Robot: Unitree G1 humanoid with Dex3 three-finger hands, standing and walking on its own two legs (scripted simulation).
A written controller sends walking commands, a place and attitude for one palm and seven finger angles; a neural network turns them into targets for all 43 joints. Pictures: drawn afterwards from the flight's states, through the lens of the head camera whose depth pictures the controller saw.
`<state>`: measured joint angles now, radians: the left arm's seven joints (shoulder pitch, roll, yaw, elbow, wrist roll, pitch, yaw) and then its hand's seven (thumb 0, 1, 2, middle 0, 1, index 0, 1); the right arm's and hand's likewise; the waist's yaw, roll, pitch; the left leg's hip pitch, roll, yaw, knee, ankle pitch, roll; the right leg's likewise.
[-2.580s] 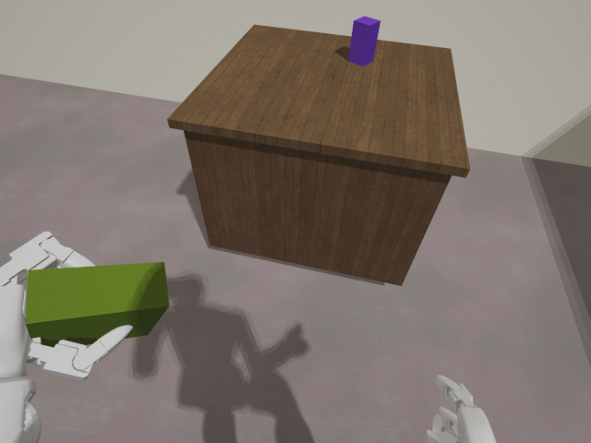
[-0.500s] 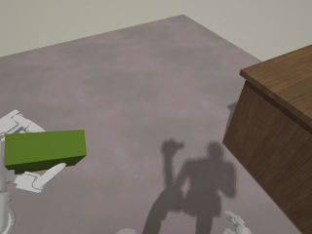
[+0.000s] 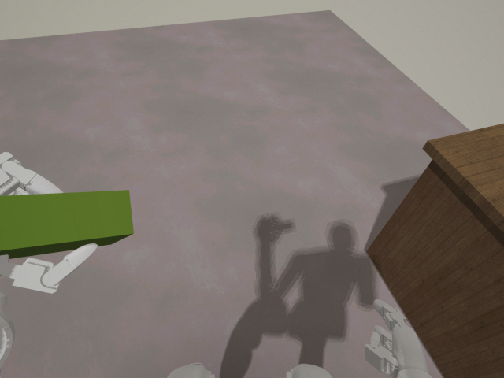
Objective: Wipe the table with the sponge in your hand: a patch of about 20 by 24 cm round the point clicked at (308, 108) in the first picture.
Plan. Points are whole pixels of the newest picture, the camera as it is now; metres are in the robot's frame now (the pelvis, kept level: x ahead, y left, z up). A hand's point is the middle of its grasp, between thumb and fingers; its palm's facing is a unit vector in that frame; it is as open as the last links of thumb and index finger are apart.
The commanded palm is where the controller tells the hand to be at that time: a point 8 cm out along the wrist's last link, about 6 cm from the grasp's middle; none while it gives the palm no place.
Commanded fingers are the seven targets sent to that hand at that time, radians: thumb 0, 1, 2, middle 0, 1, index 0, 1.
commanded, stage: walk to a spot facing it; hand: left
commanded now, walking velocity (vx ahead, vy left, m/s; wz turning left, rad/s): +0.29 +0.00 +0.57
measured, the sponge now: (82, 224) +0.25 +0.21 +0.18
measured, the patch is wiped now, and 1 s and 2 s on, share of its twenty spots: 0.00 0.00 0.00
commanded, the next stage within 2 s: none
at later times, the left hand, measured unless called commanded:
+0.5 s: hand (61, 221) +0.24 +0.22 +0.19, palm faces +0.60 -0.67 -0.43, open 9.2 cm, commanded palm +0.17 +0.25 +0.20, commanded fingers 0.00 0.10 1.30 -1.20 -1.60 -1.20 -1.60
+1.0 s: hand (44, 289) +0.17 +0.20 +0.19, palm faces +0.81 -0.41 -0.42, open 9.2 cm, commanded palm +0.11 +0.21 +0.20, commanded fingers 0.00 0.10 1.30 -1.20 -1.60 -1.20 -1.60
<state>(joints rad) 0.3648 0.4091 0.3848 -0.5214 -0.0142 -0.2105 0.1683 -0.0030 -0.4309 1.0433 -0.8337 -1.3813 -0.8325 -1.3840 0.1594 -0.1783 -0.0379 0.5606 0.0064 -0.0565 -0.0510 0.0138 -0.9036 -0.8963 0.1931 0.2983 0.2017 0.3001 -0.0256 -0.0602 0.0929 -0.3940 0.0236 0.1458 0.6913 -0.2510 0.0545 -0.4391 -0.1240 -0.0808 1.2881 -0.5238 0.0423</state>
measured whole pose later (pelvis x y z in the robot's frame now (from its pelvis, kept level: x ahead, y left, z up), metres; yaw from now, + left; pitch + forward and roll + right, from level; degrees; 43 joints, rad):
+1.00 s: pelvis +0.14 -0.11 +0.01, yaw +35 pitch -2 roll +0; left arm 0.44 0.33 0.34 -0.51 -0.04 -0.12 0.15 0.00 -0.43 1.04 -0.84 -1.37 -0.84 -1.38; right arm 0.19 -0.18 0.02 0.65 0.00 -0.09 -0.05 0.01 -0.90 -0.90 0.20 0.30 0.21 0.30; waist 0.05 0.06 0.07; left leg -0.53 0.01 -0.05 1.02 -0.42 -0.05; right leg -0.28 -0.07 -0.14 0.61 -0.30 -0.01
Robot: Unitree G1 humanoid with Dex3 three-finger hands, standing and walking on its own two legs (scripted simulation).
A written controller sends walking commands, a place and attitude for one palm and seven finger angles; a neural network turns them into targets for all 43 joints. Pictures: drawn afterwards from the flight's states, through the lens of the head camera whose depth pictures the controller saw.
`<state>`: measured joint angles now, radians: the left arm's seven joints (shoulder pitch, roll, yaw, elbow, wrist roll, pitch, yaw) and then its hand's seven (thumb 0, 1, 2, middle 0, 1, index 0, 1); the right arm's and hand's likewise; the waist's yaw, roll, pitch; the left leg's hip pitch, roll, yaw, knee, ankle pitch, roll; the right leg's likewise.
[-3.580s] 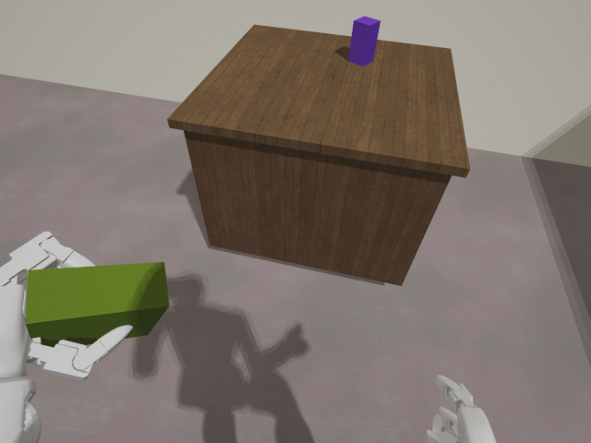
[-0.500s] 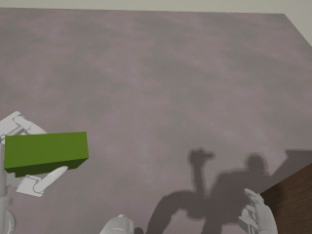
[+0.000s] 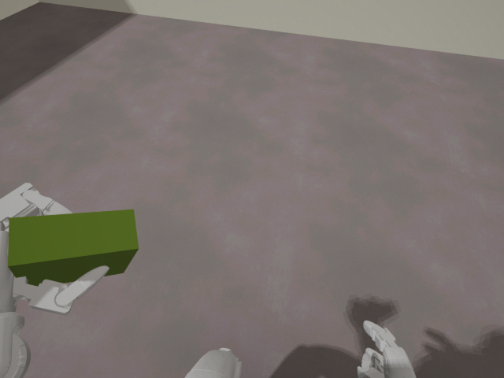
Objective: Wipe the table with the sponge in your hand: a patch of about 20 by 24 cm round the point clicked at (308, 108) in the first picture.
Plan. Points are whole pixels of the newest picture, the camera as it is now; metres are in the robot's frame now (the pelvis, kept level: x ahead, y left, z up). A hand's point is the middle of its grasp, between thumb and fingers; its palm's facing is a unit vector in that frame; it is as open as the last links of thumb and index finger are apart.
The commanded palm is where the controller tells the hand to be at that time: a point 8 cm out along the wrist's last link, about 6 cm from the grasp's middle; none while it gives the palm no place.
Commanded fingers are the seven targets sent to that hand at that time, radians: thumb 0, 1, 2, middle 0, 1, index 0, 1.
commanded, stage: walk to a spot facing it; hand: left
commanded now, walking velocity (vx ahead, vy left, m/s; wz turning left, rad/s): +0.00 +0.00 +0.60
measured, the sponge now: (94, 248) +0.22 +0.21 +0.16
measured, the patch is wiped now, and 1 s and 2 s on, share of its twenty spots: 0.00 0.00 0.00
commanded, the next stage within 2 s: turn to face it in 1.60 s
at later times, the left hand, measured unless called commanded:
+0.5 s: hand out of the picture +0.08 +0.28 +0.20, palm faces +0.62 -0.68 -0.40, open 9.2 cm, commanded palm +0.02 +0.31 +0.19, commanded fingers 0.00 0.10 1.30 -1.20 -1.60 -1.20 -1.60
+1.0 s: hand out of the picture +0.03 +0.29 +0.19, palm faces +0.78 -0.44 -0.43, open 9.2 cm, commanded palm -0.04 +0.29 +0.19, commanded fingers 0.00 0.10 1.30 -1.20 -1.60 -1.20 -1.60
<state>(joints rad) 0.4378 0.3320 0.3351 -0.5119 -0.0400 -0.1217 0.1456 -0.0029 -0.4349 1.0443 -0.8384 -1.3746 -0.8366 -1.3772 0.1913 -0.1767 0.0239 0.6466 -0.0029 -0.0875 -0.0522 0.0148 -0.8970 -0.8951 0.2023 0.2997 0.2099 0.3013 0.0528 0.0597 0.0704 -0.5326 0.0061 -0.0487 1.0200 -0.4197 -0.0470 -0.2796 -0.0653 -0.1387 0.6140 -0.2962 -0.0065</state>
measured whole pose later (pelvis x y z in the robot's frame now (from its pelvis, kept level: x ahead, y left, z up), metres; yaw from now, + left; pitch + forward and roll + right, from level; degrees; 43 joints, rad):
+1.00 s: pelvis -0.02 -0.03 +0.02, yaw +33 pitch +1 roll +3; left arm 0.49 0.37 0.36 -0.56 -0.03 -0.17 0.18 0.00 -0.44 1.04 -0.84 -1.37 -0.84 -1.37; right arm 0.23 -0.27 -0.07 0.57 -0.01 -0.06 -0.07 0.02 -0.90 -0.90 0.19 0.30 0.20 0.30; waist 0.03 -0.05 0.07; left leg -0.45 0.07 0.17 0.73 -0.36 -0.01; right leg -0.14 -0.16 -0.28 0.50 -0.35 0.01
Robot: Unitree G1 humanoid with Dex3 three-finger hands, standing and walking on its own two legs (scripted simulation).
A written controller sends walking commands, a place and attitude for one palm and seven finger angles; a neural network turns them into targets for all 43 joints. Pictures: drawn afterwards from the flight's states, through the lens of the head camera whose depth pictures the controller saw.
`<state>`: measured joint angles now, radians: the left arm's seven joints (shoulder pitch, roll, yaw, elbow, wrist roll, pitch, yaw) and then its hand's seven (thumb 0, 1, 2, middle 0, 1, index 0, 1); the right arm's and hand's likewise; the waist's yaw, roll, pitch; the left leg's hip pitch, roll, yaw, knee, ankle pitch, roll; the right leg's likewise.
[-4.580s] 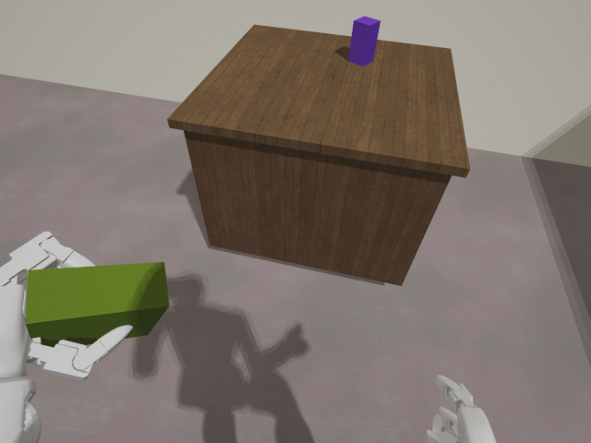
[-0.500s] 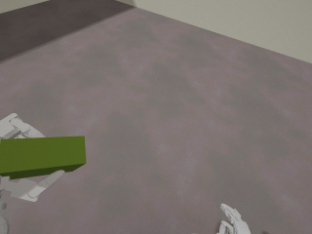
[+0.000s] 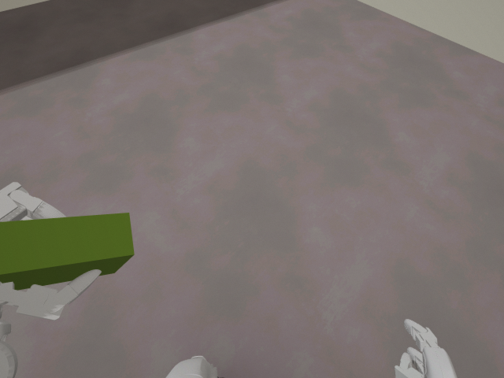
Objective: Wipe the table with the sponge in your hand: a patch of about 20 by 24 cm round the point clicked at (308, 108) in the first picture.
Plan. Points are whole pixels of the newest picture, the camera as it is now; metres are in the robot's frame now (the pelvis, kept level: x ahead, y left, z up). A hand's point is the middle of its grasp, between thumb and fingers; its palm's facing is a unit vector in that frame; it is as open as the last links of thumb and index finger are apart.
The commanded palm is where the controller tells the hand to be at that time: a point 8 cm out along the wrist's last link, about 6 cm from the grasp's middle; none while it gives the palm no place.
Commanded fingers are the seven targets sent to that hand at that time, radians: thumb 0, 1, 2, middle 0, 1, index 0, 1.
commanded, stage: walk to a spot facing it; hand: left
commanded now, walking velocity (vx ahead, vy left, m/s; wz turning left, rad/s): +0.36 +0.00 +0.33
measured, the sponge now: (85, 250) +0.22 +0.21 +0.15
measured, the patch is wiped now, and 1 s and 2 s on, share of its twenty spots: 0.00 0.00 0.00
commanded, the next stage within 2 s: turn to face it in 0.60 s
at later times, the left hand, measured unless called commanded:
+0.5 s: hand (74, 200) +0.29 +0.25 +0.16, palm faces +0.55 -0.72 -0.41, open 9.2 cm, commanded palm +0.22 +0.28 +0.17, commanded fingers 0.00 0.10 1.30 -1.20 -1.60 -1.20 -1.60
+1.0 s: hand (87, 144) +0.37 +0.26 +0.18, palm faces +0.57 -0.71 -0.42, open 9.2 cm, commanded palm +0.31 +0.29 +0.17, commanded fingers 0.00 0.10 1.30 -1.20 -1.60 -1.20 -1.60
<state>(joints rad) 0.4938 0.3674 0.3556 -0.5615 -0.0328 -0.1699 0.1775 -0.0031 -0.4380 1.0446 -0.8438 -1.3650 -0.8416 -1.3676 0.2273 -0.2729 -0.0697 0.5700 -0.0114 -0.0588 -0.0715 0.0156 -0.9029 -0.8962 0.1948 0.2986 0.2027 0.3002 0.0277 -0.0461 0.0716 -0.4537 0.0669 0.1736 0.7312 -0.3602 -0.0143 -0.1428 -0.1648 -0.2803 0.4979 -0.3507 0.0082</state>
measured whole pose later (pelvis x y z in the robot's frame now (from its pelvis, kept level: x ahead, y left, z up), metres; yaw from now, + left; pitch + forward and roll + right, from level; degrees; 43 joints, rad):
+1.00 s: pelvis +0.20 -0.02 -0.01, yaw +10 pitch +0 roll -1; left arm 0.45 0.36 0.37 -0.57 -0.02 -0.22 0.15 0.00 -0.44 1.05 -0.85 -1.36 -0.85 -1.36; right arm 0.17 -0.10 0.04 0.58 0.00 -0.11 -0.03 0.01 -0.90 -0.90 0.20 0.30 0.21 0.30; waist 0.05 0.02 0.08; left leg -0.29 0.15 0.17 0.55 -0.24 -0.03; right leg -0.45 -0.06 -0.12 0.83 -0.37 0.05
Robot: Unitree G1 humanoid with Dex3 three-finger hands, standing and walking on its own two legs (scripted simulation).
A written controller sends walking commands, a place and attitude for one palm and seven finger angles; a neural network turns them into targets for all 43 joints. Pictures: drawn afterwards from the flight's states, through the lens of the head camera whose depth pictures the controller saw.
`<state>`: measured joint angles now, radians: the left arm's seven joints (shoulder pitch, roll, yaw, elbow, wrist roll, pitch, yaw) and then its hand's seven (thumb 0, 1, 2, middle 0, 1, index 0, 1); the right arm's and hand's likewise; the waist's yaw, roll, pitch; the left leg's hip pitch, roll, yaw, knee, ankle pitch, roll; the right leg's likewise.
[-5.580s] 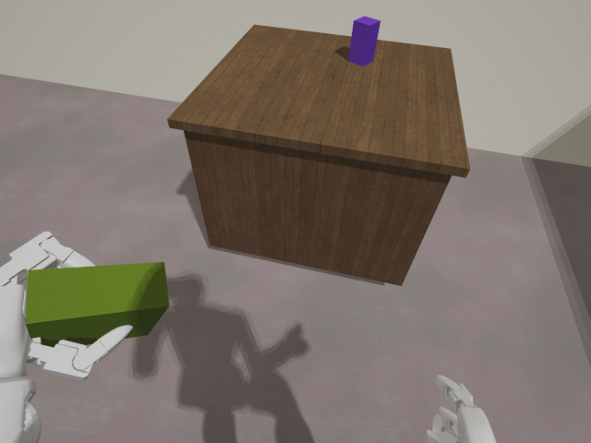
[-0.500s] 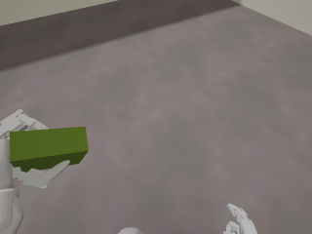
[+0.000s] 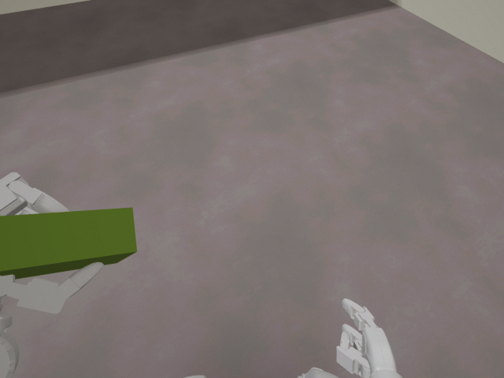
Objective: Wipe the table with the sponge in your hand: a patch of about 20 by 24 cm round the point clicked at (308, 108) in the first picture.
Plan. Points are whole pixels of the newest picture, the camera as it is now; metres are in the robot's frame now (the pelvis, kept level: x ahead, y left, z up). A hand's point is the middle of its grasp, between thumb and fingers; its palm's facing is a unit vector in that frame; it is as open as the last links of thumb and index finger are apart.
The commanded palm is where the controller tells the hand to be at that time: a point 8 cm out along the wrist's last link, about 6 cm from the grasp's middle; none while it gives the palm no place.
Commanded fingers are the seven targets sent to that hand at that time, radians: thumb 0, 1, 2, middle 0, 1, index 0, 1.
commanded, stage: turn to face it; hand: left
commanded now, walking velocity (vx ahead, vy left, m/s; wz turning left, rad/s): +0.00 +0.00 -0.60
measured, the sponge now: (87, 242) +0.22 +0.21 +0.17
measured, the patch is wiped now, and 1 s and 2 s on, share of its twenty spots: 0.00 0.00 0.00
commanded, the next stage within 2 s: none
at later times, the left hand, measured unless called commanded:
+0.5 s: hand (166, 205) +0.27 +0.14 +0.18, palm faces +0.14 -0.88 -0.46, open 9.2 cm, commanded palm +0.23 +0.19 +0.18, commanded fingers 0.00 0.10 1.30 -1.20 -1.60 -1.20 -1.60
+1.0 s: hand (301, 263) +0.22 -0.02 +0.17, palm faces -0.22 -0.79 -0.57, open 9.2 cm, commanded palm +0.20 +0.07 +0.18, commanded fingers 0.00 0.10 1.30 -1.20 -1.60 -1.20 -1.60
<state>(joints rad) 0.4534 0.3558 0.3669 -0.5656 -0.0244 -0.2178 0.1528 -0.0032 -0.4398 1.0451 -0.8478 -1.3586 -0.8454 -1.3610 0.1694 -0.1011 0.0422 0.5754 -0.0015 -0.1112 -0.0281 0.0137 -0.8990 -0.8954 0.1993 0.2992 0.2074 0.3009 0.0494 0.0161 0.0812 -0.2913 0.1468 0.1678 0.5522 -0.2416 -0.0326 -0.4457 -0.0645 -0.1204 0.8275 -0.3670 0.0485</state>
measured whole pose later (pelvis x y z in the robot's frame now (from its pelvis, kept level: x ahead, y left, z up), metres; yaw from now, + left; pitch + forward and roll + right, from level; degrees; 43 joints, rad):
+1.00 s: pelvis -0.09 -0.07 -0.01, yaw -36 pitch +0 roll +2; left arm 0.55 0.42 0.41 -0.60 -0.05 -0.19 0.13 0.00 -0.44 1.04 -0.85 -1.35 -0.85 -1.35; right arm 0.13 -0.23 -0.02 0.57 0.01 0.04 -0.01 0.02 -0.90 -0.90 0.20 0.30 0.21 0.30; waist -0.03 0.03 0.17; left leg -0.51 0.10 0.03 1.17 -0.46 -0.11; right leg -0.36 0.02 -0.04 0.61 -0.24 -0.07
